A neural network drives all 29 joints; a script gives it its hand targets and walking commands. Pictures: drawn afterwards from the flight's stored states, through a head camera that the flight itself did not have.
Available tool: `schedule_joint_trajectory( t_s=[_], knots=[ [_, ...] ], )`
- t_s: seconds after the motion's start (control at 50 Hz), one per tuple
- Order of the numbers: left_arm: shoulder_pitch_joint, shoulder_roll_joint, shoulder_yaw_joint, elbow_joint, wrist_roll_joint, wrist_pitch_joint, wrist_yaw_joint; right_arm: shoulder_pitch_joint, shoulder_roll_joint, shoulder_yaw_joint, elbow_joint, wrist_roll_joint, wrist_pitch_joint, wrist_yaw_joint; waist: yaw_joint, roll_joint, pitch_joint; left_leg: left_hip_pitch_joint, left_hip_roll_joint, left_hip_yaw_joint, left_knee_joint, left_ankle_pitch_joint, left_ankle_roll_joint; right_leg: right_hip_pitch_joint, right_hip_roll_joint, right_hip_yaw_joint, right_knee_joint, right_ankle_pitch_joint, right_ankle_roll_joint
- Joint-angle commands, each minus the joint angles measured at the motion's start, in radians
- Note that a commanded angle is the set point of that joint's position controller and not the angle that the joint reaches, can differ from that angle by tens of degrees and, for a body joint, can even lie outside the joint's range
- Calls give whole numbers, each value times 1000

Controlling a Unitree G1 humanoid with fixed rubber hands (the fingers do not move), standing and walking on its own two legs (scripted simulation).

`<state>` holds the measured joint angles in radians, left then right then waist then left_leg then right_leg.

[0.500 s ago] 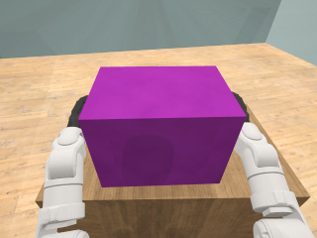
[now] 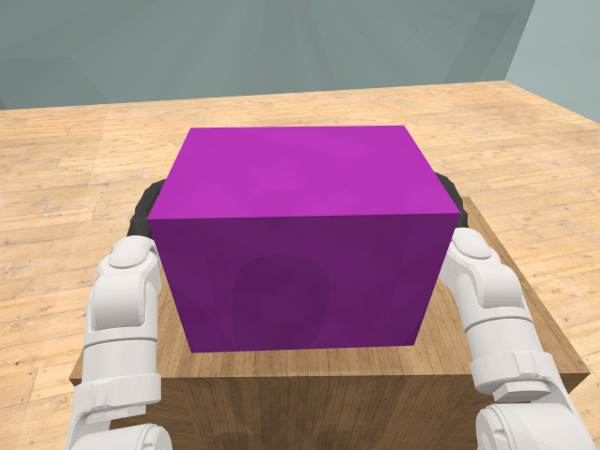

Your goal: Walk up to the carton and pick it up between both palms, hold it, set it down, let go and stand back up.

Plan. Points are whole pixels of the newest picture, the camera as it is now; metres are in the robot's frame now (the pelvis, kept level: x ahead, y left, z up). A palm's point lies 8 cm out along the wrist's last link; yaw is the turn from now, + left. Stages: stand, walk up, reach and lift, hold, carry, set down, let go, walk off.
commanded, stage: hold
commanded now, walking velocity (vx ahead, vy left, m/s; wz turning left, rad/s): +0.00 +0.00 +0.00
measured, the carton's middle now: (301, 235) +0.38 +0.00 +0.15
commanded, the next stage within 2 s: none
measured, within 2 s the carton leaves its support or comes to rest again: neither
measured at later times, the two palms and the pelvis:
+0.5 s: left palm (148, 235) +0.35 +0.19 +0.18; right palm (454, 227) +0.36 -0.20 +0.18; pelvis +0.00 +0.00 +0.00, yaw +0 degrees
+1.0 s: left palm (139, 241) +0.34 +0.20 +0.17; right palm (448, 230) +0.36 -0.19 +0.19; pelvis +0.00 +0.00 +0.00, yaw +1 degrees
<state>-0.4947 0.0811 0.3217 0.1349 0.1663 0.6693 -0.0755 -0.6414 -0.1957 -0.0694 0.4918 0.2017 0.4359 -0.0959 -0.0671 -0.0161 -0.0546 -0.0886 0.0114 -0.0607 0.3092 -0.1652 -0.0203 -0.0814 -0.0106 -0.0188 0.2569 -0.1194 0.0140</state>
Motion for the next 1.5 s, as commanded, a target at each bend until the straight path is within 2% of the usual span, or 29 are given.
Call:
schedule_joint_trajectory(
  t_s=[0.0,0.16,0.24,0.26,0.38,0.4,0.5,0.56,0.58,0.6,0.7,0.76,0.78,0.88,0.92,0.96,0.98,1.06,1.08,1.12,1.16,1.2,1.24,1.26,1.3,1.32,1.34,1.44,1.48],
  knots=[
    [-716,-496,-563,-295,-197,-88,-113,-676,586,389,-419,127,-80,136,-7,35,-464,63,-79,53,11,338,-40,204,82,-20,18,233,10],
    [-633,-492,-564,-256,-205,-57,-109,-589,508,360,-369,128,-48,129,-33,74,-361,64,-63,43,7,366,-55,147,79,-17,9,240,-8],
    [-683,-448,-502,-223,-155,-50,-120,-634,534,357,-326,123,-38,135,3,58,-290,-2,-70,60,-31,221,-28,157,61,-7,-12,141,-9],
    [-666,-488,-580,-355,-204,-59,-118,-640,565,414,-456,152,-61,133,-4,50,-456,56,-68,51,-3,325,-37,218,74,-15,13,242,-4],
    [-724,-464,-529,-234,-159,-51,-119,-630,526,338,-304,98,-31,146,-25,57,-302,2,-65,54,-41,162,-30,132,67,-20,-6,89,-8],
    [-718,-468,-497,-195,-151,-44,-120,-644,518,323,-246,97,-23,156,-1,66,-272,-25,-55,46,-63,124,-26,118,65,-14,-6,40,-13],
    [-654,-494,-510,-214,-166,-58,-114,-663,556,397,-383,122,-60,141,8,26,-409,38,-76,53,4,330,-29,227,75,-12,11,272,3],
    [-655,-413,-446,-190,-132,-56,-142,-649,567,383,-335,109,-45,127,28,-27,-322,-11,-82,75,-36,224,1,237,62,-1,1,216,16],
    [-648,-434,-448,-145,-127,-48,-145,-631,545,367,-303,104,-41,127,1,5,-265,-8,-79,79,-51,185,-4,183,55,-10,-9,157,11],
    [-689,-460,-497,-251,-154,-67,-143,-640,591,395,-372,104,-58,130,8,-8,-362,21,-85,79,-38,211,-8,197,57,-2,0,185,14],
    [-666,-432,-500,-245,-169,-91,-135,-659,580,428,-455,129,-71,108,4,-27,-454,18,-98,65,2,302,-8,278,60,-8,38,363,24],
    [-698,-454,-487,-184,-146,-78,-140,-638,552,360,-328,105,-57,117,-6,46,-322,12,-73,63,-31,204,-22,168,62,-14,0,153,7],
    [-668,-433,-472,-138,-149,-68,-147,-631,537,355,-350,101,-51,121,-7,-11,-271,-19,-75,64,-43,163,-11,159,62,-15,-12,117,5],
    [-690,-470,-592,-358,-217,-92,-119,-613,562,397,-479,138,-76,125,-33,92,-519,102,-79,44,33,419,-55,191,78,-12,26,283,-1],
    [-695,-474,-569,-268,-190,-88,-121,-622,529,359,-378,113,-70,127,-40,59,-428,131,-61,44,21,370,-50,127,79,-30,-1,204,-5],
    [-652,-491,-561,-266,-189,-72,-116,-619,501,340,-398,111,-66,137,-21,64,-397,76,-50,36,-7,293,-52,111,86,-27,0,134,-15],
    [-701,-452,-520,-180,-158,-63,-123,-592,495,307,-244,87,-45,142,-26,76,-255,52,-48,45,-49,198,-42,54,73,-23,-14,68,-16],
    [-731,-500,-535,-198,-169,-59,-113,-676,539,322,-275,97,-69,170,-4,84,-295,-40,-62,52,-57,107,-31,106,60,-11,-8,17,-20],
    [-745,-514,-545,-213,-172,-66,-116,-674,571,340,-277,104,-73,166,-11,72,-343,5,-65,57,-46,153,-32,141,60,-7,-7,73,-14],
    [-673,-485,-510,-219,-166,-72,-108,-752,575,399,-430,128,-97,155,46,-4,-427,6,-78,60,-23,223,-9,201,76,-23,16,156,4],
    [-677,-457,-450,-120,-119,-64,-115,-687,567,371,-269,99,-65,144,26,10,-289,-12,-80,68,-47,160,0,175,63,-14,-8,118,11],
    [-696,-457,-500,-229,-154,-72,-126,-641,594,384,-323,107,-70,137,9,-5,-342,12,-82,67,-32,226,-3,192,65,-1,9,203,15],
    [-755,-459,-486,-197,-152,-85,-124,-681,587,359,-305,94,-74,145,14,23,-355,3,-81,72,-37,190,-11,151,62,-8,8,128,2],
    [-707,-448,-459,-223,-149,-85,-121,-669,575,391,-324,117,-80,150,51,-1,-386,15,-74,67,-30,248,-5,201,68,-16,15,172,4],
    [-714,-422,-424,-56,-123,-72,-134,-682,547,345,-275,75,-71,142,20,-20,-275,-27,-81,73,-64,79,2,156,59,-20,-22,44,7],
    [-757,-468,-507,-219,-173,-101,-129,-723,627,389,-377,93,-97,143,27,-25,-436,2,-78,71,-45,129,14,194,55,0,3,82,14],
    [-773,-482,-540,-202,-204,-104,-120,-729,608,374,-383,100,-104,143,23,16,-441,-4,-75,58,-32,154,-4,160,61,-5,13,115,2],
    [-652,-443,-473,-143,-160,-85,-147,-609,567,386,-318,96,-64,105,-28,-39,-342,-6,-87,65,-25,241,-4,247,53,-5,12,282,19],
    [-693,-472,-529,-211,-178,-87,-148,-608,543,365,-342,111,-70,103,-43,51,-362,63,-77,58,-1,325,-39,172,63,-9,15,277,1]
  ],
)
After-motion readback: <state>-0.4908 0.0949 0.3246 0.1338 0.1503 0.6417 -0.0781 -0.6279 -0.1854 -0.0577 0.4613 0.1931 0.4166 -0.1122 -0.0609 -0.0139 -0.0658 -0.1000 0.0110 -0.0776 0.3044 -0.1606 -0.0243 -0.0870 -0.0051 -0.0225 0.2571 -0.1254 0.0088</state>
